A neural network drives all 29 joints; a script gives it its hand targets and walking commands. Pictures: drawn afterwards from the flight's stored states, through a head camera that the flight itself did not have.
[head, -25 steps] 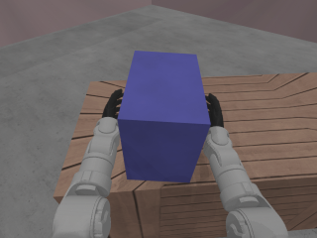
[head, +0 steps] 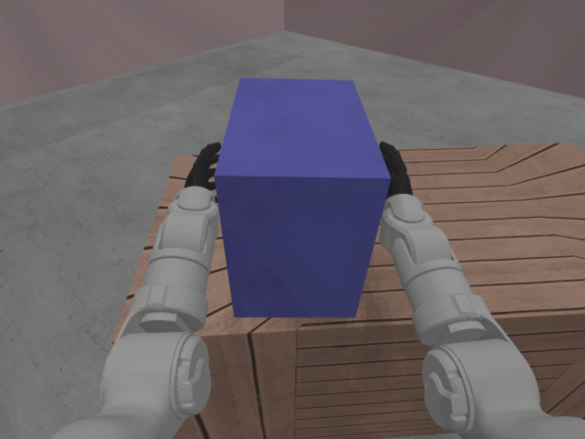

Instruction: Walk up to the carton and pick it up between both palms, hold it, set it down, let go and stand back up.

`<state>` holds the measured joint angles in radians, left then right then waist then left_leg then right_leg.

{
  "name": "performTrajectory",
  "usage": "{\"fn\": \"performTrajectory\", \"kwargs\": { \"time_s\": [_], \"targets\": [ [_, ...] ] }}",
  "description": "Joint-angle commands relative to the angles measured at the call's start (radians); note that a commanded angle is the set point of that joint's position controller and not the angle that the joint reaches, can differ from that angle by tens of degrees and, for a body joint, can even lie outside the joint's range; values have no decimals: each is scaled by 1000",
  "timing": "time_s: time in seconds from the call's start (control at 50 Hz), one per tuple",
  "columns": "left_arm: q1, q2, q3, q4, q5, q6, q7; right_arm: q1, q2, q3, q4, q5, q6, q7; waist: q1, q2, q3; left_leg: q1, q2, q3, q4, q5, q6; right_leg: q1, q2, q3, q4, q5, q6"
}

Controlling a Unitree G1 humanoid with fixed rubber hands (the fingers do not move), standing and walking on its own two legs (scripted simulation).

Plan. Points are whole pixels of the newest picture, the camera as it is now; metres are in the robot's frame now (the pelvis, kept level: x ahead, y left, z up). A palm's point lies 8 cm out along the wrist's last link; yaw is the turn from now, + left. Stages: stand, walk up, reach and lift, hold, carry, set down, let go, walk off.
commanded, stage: reach and lift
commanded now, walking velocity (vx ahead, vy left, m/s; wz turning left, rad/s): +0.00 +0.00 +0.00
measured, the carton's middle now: (296, 193) +0.45 +0.00 +0.15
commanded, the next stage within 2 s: hold in 0.92 s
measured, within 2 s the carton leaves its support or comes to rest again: neither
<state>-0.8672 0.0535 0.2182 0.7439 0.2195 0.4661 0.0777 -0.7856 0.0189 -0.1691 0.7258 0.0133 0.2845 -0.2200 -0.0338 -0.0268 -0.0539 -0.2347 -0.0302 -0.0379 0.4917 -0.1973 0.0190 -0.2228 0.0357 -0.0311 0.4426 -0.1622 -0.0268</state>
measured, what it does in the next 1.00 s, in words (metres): stands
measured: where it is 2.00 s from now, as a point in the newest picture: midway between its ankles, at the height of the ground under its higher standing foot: outside the picture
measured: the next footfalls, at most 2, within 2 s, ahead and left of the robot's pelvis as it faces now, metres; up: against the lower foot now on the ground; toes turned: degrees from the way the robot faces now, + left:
none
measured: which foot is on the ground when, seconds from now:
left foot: down 0.00-1.00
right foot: down 0.00-1.00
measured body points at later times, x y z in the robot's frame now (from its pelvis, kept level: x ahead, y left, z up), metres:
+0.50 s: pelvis +0.03 +0.00 +0.00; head +0.00 +0.01 +0.45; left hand +0.44 +0.14 +0.19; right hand +0.44 -0.14 +0.20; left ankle +0.05 +0.10 -0.74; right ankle +0.05 -0.10 -0.74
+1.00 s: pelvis +0.01 +0.00 +0.00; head -0.03 +0.01 +0.45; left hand +0.42 +0.13 +0.20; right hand +0.41 -0.14 +0.21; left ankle +0.05 +0.10 -0.74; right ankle +0.05 -0.10 -0.74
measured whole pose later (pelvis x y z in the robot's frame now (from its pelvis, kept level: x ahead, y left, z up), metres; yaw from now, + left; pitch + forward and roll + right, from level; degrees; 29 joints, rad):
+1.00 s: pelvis +0.01 +0.00 +0.00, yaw +0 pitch -3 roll -1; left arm -0.78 0.03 0.22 0.44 0.18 0.67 0.09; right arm -0.79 -0.02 -0.10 0.56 0.18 0.43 -0.26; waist -0.06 -0.02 -0.06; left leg -0.21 -0.03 -0.04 0.48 -0.21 0.02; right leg -0.21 0.04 -0.03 0.44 -0.18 -0.03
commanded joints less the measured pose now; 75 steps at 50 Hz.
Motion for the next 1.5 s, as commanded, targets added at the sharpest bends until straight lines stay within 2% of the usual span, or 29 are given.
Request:
{"fn": "performTrajectory", "kwargs": {
  "time_s": [0.0,0.06,0.12,0.14,0.16,0.26,0.3,0.42,0.54,0.56,0.6,0.68,0.7,0.72,0.74,0.82,0.94,0.98,1.02,1.04,1.06,1.12,1.14,1.22,1.24,1.28,1.34,1.38,1.48],
  "targets": [
    [-875,-848,-335,-187,-151,-58,-95,-1137,670,301,-246,118,-110,150,-17,82,-543,92,51,-12,-199,-79,5,165,-2,17,-147,-90,22],
    [-817,-783,-236,-138,-99,-41,-102,-1038,678,282,-134,116,-80,149,10,18,-402,78,32,1,-204,-64,29,157,-11,27,-172,-81,34],
    [-891,-810,-286,-253,-125,-37,-103,-1042,678,295,-165,150,-77,149,-11,76,-547,113,30,-7,-189,-8,4,197,-11,17,-150,-29,29],
    [-836,-788,-252,-209,-105,-30,-100,-1053,689,321,-141,162,-71,145,14,50,-488,124,29,1,-187,18,11,196,-10,18,-158,-24,33],
    [-813,-818,-301,-245,-126,-19,-103,-1010,696,343,-180,188,-60,130,-24,45,-516,154,22,-5,-170,65,8,218,-8,24,-160,40,39],
    [-735,-862,-420,-468,-175,-10,-84,-1014,733,538,-423,310,-56,91,-6,63,-745,296,0,-24,-64,427,-28,334,17,19,-106,398,60],
    [-737,-894,-493,-473,-198,13,-82,-1035,668,519,-482,315,-48,82,-64,113,-726,306,7,-46,-47,469,-62,282,28,6,-106,399,54],
    [-601,-732,-353,-445,-104,78,-116,-787,630,495,-295,311,56,53,-24,77,-475,212,-6,-30,-122,262,-30,310,-10,18,-113,377,90],
    [-698,-757,-489,-659,-197,88,-102,-874,694,602,-574,371,63,42,-32,94,-672,244,-27,-36,-61,400,-48,364,-1,24,-67,571,104],
    [-737,-762,-497,-675,-202,86,-103,-835,677,560,-506,357,69,42,-61,120,-625,236,-21,-46,-71,354,-55,334,-1,18,-76,504,98],
    [-699,-809,-557,-688,-227,103,-102,-883,672,593,-625,371,61,39,-76,107,-698,289,-19,-53,-48,407,-63,328,13,13,-72,524,95],
    [-744,-771,-522,-681,-214,110,-99,-868,678,573,-539,354,83,39,-48,105,-607,269,-17,-34,-68,295,-49,269,10,9,-104,366,92],
    [-715,-768,-533,-667,-214,115,-98,-790,654,545,-471,340,100,41,-82,123,-562,271,-5,-47,-89,308,-62,256,12,5,-104,359,80],
    [-679,-736,-446,-524,-177,135,-107,-892,643,536,-476,335,95,45,-36,74,-512,209,-10,-32,-108,192,-34,242,2,12,-124,267,89],
    [-690,-744,-446,-550,-172,139,-111,-877,658,527,-469,326,107,47,-39,50,-504,226,-14,-29,-110,177,-27,239,3,11,-120,284,89],
    [-741,-735,-413,-496,-158,142,-114,-963,664,486,-425,308,88,63,-5,91,-480,197,-11,-19,-142,98,-17,185,-1,9,-141,125,76],
    [-889,-764,-438,-483,-189,119,-92,-1001,667,411,-315,265,78,97,-41,105,-468,177,11,-25,-167,-9,-25,112,0,4,-144,-29,53],
    [-855,-756,-365,-408,-163,119,-95,-1005,668,408,-263,271,82,107,-7,64,-385,128,15,-23,-179,-66,-10,100,0,8,-157,-83,47],
    [-834,-798,-419,-422,-206,116,-89,-1110,668,442,-404,296,52,108,-2,101,-528,146,18,-20,-165,-5,-8,136,-1,16,-146,-38,49],
    [-829,-796,-415,-414,-213,115,-85,-1128,684,462,-428,313,55,99,4,54,-537,160,16,-24,-146,55,1,165,4,13,-143,40,52],
    [-814,-775,-375,-356,-185,121,-93,-1097,665,429,-349,298,60,96,-8,72,-460,148,16,-29,-169,20,5,137,-8,22,-161,4,51],
    [-870,-818,-423,-500,-211,111,-76,-1138,712,524,-456,357,53,99,21,67,-625,201,11,-31,-128,126,-12,184,14,7,-131,94,52],
    [-875,-815,-449,-559,-233,103,-69,-1058,718,515,-447,358,69,93,-5,84,-644,221,9,-35,-115,180,-19,193,18,13,-132,146,55],
    [-714,-788,-392,-434,-169,162,-88,-1078,666,526,-461,371,81,65,17,69,-532,209,4,-29,-112,233,-10,230,8,25,-144,209,70],
    [-727,-804,-420,-494,-176,163,-89,-1008,664,531,-454,379,95,61,-25,89,-554,227,-2,-30,-118,223,-20,240,13,17,-134,237,72],
    [-688,-794,-449,-598,-193,165,-93,-974,692,588,-530,408,111,48,-1,52,-639,254,-13,-31,-85,322,-22,320,6,29,-106,443,87],
    [-666,-805,-487,-656,-218,188,-97,-1006,681,633,-662,439,121,34,-29,62,-690,245,-24,-39,-64,387,-33,386,9,32,-87,536,93],
    [-691,-811,-520,-720,-236,199,-101,-896,669,606,-608,439,150,17,-81,92,-662,269,-13,-44,-66,365,-53,355,13,22,-78,543,97],
    [-618,-731,-428,-631,-168,250,-126,-916,637,589,-551,416,194,7,-38,30,-538,247,-18,-27,-104,235,-23,289,6,20,-128,370,101]
  ]
}}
